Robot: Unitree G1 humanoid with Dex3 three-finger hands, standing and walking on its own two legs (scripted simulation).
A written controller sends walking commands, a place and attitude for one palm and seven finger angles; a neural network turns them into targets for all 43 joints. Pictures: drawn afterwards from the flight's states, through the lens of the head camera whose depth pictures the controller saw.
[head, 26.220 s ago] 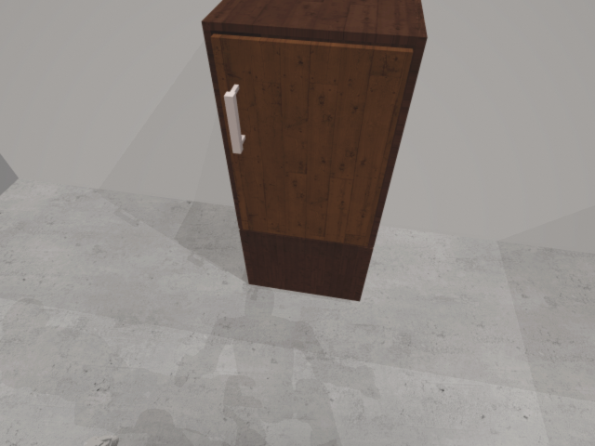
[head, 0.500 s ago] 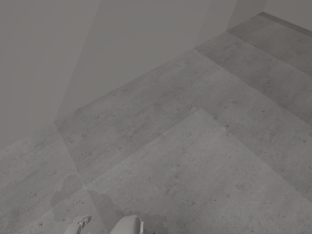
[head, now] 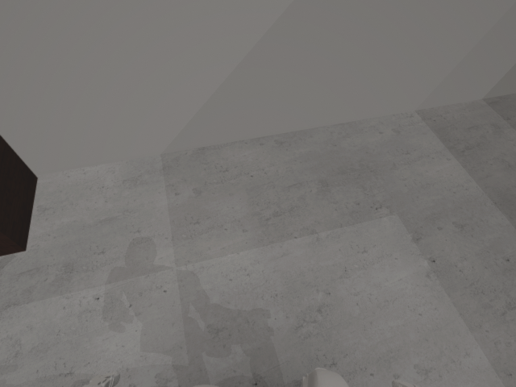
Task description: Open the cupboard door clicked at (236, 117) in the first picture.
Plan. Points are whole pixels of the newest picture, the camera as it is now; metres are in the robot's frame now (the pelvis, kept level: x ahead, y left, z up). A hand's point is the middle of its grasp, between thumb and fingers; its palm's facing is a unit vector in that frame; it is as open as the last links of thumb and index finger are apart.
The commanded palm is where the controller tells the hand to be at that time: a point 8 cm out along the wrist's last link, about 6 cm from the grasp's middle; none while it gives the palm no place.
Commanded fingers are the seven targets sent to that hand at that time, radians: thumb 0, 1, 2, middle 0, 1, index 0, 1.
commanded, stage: turn to face it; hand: left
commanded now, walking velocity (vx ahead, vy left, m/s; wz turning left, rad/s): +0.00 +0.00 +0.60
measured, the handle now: out of the picture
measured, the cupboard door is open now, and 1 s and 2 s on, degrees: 47 47 47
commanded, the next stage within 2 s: take the last steps up to it in 1.76 s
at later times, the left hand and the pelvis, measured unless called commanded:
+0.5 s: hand out of the picture +0.01 +0.16 -0.17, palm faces +0.36 -0.90 -0.23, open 7.3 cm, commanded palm none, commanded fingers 0.00 0.90 0.90 -0.20 -0.30 -0.20 -0.30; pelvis +0.01 -0.05 +0.00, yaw +21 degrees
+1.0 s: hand out of the picture +0.01 +0.16 -0.15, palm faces +0.58 -0.76 -0.30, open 7.4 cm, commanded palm none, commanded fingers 0.00 0.90 0.90 -0.20 -0.30 -0.20 -0.30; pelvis +0.04 -0.07 -0.01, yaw +37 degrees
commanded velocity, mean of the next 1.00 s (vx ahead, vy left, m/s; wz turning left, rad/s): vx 0.00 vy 0.00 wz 0.60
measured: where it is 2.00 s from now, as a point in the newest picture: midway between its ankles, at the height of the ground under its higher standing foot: outside the picture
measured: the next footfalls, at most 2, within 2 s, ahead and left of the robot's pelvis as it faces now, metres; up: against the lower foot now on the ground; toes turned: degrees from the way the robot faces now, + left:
right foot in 0.16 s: +0.05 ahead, -0.15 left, +0.00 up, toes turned +3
left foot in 0.54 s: +0.01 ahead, +0.08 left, +0.00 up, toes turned +28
